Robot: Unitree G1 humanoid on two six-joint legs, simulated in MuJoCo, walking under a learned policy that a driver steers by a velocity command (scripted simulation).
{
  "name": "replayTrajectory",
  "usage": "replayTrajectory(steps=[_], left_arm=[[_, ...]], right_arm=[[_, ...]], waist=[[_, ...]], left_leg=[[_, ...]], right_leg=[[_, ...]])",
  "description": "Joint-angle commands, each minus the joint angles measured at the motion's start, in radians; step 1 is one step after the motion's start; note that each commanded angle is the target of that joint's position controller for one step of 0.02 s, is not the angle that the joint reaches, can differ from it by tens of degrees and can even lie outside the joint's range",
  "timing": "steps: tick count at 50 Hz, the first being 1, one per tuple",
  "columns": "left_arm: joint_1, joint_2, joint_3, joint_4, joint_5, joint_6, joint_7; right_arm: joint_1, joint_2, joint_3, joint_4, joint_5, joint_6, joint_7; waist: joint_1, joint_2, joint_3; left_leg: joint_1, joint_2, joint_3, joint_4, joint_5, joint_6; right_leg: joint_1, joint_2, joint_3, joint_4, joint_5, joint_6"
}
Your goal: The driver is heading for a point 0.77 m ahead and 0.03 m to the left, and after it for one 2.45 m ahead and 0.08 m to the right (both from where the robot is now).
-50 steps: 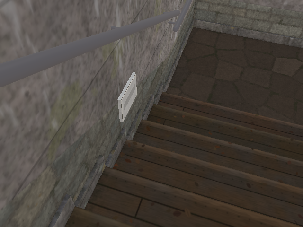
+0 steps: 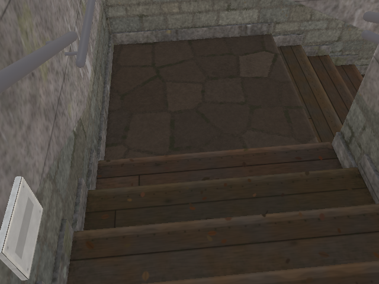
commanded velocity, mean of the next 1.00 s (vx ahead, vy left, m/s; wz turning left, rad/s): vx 0.03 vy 0.00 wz -0.02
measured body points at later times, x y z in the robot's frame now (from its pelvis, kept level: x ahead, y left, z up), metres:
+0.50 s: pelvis +0.07 -0.03 +0.01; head +0.08 -0.03 +0.45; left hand +0.19 +0.23 -0.12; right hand +0.14 -0.28 -0.13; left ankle +0.04 +0.08 -0.73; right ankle +0.05 -0.15 -0.73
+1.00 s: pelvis +0.08 -0.03 +0.00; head +0.09 -0.03 +0.45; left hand +0.10 +0.22 -0.15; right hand +0.10 -0.28 -0.15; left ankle +0.04 +0.08 -0.73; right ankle +0.05 -0.15 -0.73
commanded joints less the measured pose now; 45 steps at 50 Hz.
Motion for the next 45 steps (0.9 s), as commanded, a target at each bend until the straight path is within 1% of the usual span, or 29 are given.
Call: replayTrajectory(steps=[1, 2, 3, 4, 5, 6, 7, 8, 9, 10, 11, 12, 13, 14, 15, 16, 17, 18, 19, 21, 25, 26, 27, 30, 32, 33, 39, 40, 45], left_arm=[[0.207, 0.103, 0.042, 0.070, -0.021, 0.023, -0.026], [0.187, 0.095, 0.044, 0.069, -0.026, 0.022, -0.024], [0.161, 0.095, 0.050, 0.069, -0.026, 0.015, -0.013], [0.157, 0.088, 0.050, 0.077, -0.025, 0.008, -0.002], [0.107, 0.099, 0.048, 0.062, -0.023, 0.000, 0.008], [0.025, 0.119, 0.049, 0.049, -0.022, -0.004, 0.015], [-0.009, 0.119, 0.053, 0.053, -0.022, -0.004, 0.016], [-0.066, 0.123, 0.061, 0.042, -0.034, 0.001, 0.013], [-0.099, 0.117, 0.063, 0.029, -0.045, 0.003, 0.006], [-0.110, 0.120, 0.068, 0.027, -0.054, 0.006, 0.000], [-0.095, 0.139, 0.080, 0.029, -0.052, 0.008, -0.002], [-0.070, 0.134, 0.081, 0.042, -0.047, 0.007, -0.004], [-0.060, 0.137, 0.083, 0.047, -0.042, 0.011, -0.003], [-0.071, 0.150, 0.092, 0.049, -0.033, 0.014, -0.001], [-0.076, 0.152, 0.096, 0.049, -0.034, 0.015, 0.000], [-0.080, 0.157, 0.101, 0.051, -0.036, 0.016, 0.001], [-0.081, 0.154, 0.101, 0.051, -0.029, 0.018, -0.001], [-0.091, 0.147, 0.103, 0.055, -0.030, 0.016, -0.001], [-0.093, 0.148, 0.104, 0.064, -0.025, 0.013, -0.002], [-0.109, 0.158, 0.107, 0.070, -0.028, 0.016, -0.002], [-0.145, 0.177, 0.112, 0.079, -0.028, 0.018, 0.005], [-0.150, 0.174, 0.111, 0.084, -0.027, 0.017, 0.008], [-0.149, 0.161, 0.108, 0.089, -0.022, 0.015, 0.007], [-0.155, 0.172, 0.109, 0.102, -0.023, 0.013, 0.009], [-0.154, 0.173, 0.109, 0.111, -0.022, 0.013, 0.011], [-0.145, 0.163, 0.105, 0.120, -0.019, 0.014, 0.008], [-0.120, 0.157, 0.100, 0.153, -0.021, 0.015, 0.010], [-0.094, 0.167, 0.102, 0.168, -0.024, 0.016, 0.008], [-0.071, 0.149, 0.096, 0.186, -0.022, 0.015, 0.006]], right_arm=[[-0.112, -0.180, -0.037, -0.087, 0.023, -0.028, 0.002], [-0.058, -0.178, -0.036, -0.066, 0.033, -0.024, 0.022], [-0.047, -0.185, -0.043, -0.071, 0.052, -0.018, 0.042], [-0.043, -0.157, -0.040, -0.069, 0.069, -0.008, 0.060], [-0.058, -0.133, -0.049, -0.064, 0.077, 0.006, 0.065], [0.014, -0.133, -0.069, -0.060, 0.064, 0.017, 0.053], [0.066, -0.127, -0.080, -0.036, 0.051, 0.024, 0.036], [0.007, -0.117, -0.086, -0.056, 0.036, 0.023, 0.021], [-0.047, -0.096, -0.087, -0.061, 0.031, 0.018, 0.010], [-0.039, -0.099, -0.093, -0.054, 0.035, 0.013, 0.004], [-0.014, -0.102, -0.095, -0.036, 0.047, 0.006, 0.005], [-0.004, -0.099, -0.097, -0.026, 0.047, 0.005, 0.006], [-0.041, -0.082, -0.092, -0.035, 0.054, -0.003, 0.007], [-0.047, -0.095, -0.098, -0.035, 0.048, -0.006, 0.005], [-0.054, -0.113, -0.102, -0.035, 0.044, -0.007, 0.002], [-0.060, -0.126, -0.108, -0.036, 0.041, -0.006, -0.001], [-0.069, -0.129, -0.110, -0.038, 0.047, -0.005, -0.002], [-0.054, -0.121, -0.110, -0.035, 0.045, -0.006, -0.008], [-0.055, -0.114, -0.110, -0.036, 0.042, -0.003, -0.009], [-0.060, -0.118, -0.114, -0.037, 0.040, 0.002, -0.008], [-0.075, -0.126, -0.122, -0.035, 0.039, 0.005, -0.008], [-0.073, -0.129, -0.124, -0.032, 0.038, 0.005, -0.009], [-0.075, -0.123, -0.124, -0.027, 0.030, 0.003, -0.018], [-0.068, -0.115, -0.124, -0.013, 0.029, 0.004, -0.024], [-0.067, -0.114, -0.125, -0.006, 0.029, 0.005, -0.025], [-0.064, -0.118, -0.127, -0.005, 0.029, 0.003, -0.021], [-0.042, -0.103, -0.127, 0.014, 0.026, 0.005, -0.020], [-0.056, -0.093, -0.123, 0.012, 0.025, 0.009, -0.019], [-0.032, -0.091, -0.122, 0.027, 0.022, 0.011, -0.022]], waist=[[0.076, 0.028, 0.014], [0.063, 0.039, 0.012], [0.069, 0.038, 0.000], [0.073, 0.032, -0.008], [0.051, 0.011, -0.025], [-0.028, -0.040, -0.036], [-0.060, -0.045, -0.023], [-0.060, -0.037, 0.022], [-0.052, -0.024, 0.055], [-0.054, -0.023, 0.057], [-0.046, -0.036, 0.033], [-0.039, -0.030, 0.021], [-0.028, 0.000, -0.007], [-0.028, -0.008, -0.012], [-0.022, -0.013, -0.024], [-0.020, -0.020, -0.021], [-0.014, -0.011, -0.016], [-0.018, -0.018, -0.016], [-0.019, -0.041, -0.020], [-0.018, -0.021, -0.014], [-0.017, -0.030, -0.005], [-0.019, -0.027, -0.002], [-0.016, -0.023, 0.003], [-0.016, -0.017, 0.003], [-0.016, -0.013, 0.007], [-0.014, -0.008, 0.010], [-0.015, -0.006, 0.030], [-0.010, -0.007, 0.034], [-0.014, -0.002, 0.051]], left_leg=[[-0.171, 0.189, -0.136, -0.196, 0.395, 0.052], [-0.126, 0.239, -0.206, -0.176, 0.377, 0.038], [-0.062, 0.255, -0.239, -0.162, 0.345, 0.035], [0.002, 0.259, -0.278, -0.151, 0.294, 0.022], [0.058, 0.241, -0.272, -0.160, 0.134, 0.015], [0.061, 0.198, -0.229, -0.186, -0.001, 0.017], [0.077, 0.150, -0.182, -0.193, -0.098, 0.019], [0.108, 0.102, -0.118, -0.195, -0.156, 0.006], [0.128, 0.085, -0.088, -0.183, -0.125, -0.003], [0.144, 0.074, -0.075, -0.184, -0.047, -0.002], [0.161, 0.069, -0.073, -0.178, 0.055, 0.001], [0.185, 0.061, -0.062, -0.169, 0.137, 0.000], [0.213, 0.054, -0.051, -0.150, 0.213, -0.005], [0.214, 0.053, -0.048, -0.134, 0.272, -0.007], [0.214, 0.054, -0.048, -0.124, 0.300, -0.012], [0.205, 0.054, -0.046, -0.115, 0.306, -0.017], [0.199, 0.053, -0.048, -0.110, 0.313, -0.021], [0.198, 0.053, -0.046, -0.104, 0.319, -0.027], [0.194, 0.056, -0.044, -0.090, 0.301, -0.025], [0.193, 0.052, -0.046, -0.088, 0.303, -0.027], [0.182, 0.058, -0.046, -0.076, 0.274, -0.033], [0.182, 0.057, -0.045, -0.075, 0.265, -0.034], [0.179, 0.058, -0.041, -0.073, 0.270, -0.040], [0.175, 0.060, -0.040, -0.068, 0.236, -0.044], [0.175, 0.062, -0.040, -0.068, 0.213, -0.045], [0.174, 0.061, -0.042, -0.072, 0.213, -0.044], [0.179, 0.063, -0.045, -0.075, 0.173, -0.043], [0.169, 0.058, -0.045, -0.072, 0.149, -0.045], [0.159, 0.059, -0.043, -0.067, 0.116, -0.047]], right_leg=[[0.362, 0.042, -0.087, -0.430, 0.148, 0.040], [0.414, 0.046, -0.068, -0.490, 0.138, 0.029], [0.437, 0.037, -0.047, -0.608, 0.177, 0.004], [0.455, 0.018, -0.025, -0.683, 0.255, -0.018], [0.464, -0.004, -0.019, -0.777, 0.237, -0.045], [0.519, -0.003, -0.040, -0.764, 0.201, -0.096], [0.505, 0.012, -0.041, -0.784, 0.126, -0.142], [0.420, 0.021, -0.026, -0.831, -0.003, -0.166], [0.384, 0.020, -0.015, -0.870, 0.005, -0.171], [0.396, 0.023, -0.023, -0.862, 0.052, -0.171], [0.434, 0.030, -0.039, -0.850, 0.140, -0.167], [0.453, 0.033, -0.045, -0.840, 0.196, -0.169], [0.471, 0.037, -0.052, -0.828, 0.245, -0.174], [0.480, 0.049, -0.065, -0.805, 0.285, -0.176], [0.492, 0.050, -0.069, -0.797, 0.311, -0.177], [0.497, 0.051, -0.070, -0.791, 0.326, -0.178], [0.502, 0.047, -0.070, -0.788, 0.343, -0.180], [0.501, 0.048, -0.068, -0.781, 0.365, -0.178], [0.510, 0.051, -0.073, -0.785, 0.372, -0.178], [0.511, 0.057, -0.079, -0.782, 0.373, -0.173], [0.517, 0.065, -0.085, -0.783, 0.347, -0.171], [0.516, 0.066, -0.085, -0.785, 0.340, -0.171], [0.514, 0.069, -0.084, -0.786, 0.344, -0.177], [0.520, 0.072, -0.086, -0.790, 0.322, -0.179], [0.519, 0.074, -0.086, -0.794, 0.301, -0.181], [0.521, 0.074, -0.086, -0.793, 0.291, -0.182], [0.508, 0.080, -0.089, -0.801, 0.240, -0.185], [0.515, 0.083, -0.084, -0.803, 0.243, -0.190], [0.508, 0.085, -0.081, -0.806, 0.226, -0.197]])
Keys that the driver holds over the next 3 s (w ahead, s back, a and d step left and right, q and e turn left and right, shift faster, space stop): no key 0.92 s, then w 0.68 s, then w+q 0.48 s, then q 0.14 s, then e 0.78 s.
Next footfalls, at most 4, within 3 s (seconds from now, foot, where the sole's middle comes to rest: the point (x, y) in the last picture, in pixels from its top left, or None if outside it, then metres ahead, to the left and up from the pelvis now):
0.08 right None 0.09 -0.15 -0.76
1.54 right None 0.45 -0.20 -0.91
2.20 left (191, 252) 0.75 0.06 -1.06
2.66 right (234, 201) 1.11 -0.17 -1.21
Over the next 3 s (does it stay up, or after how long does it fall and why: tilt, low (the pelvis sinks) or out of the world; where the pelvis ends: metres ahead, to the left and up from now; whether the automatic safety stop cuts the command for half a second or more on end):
stays up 1.01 -0.13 -0.45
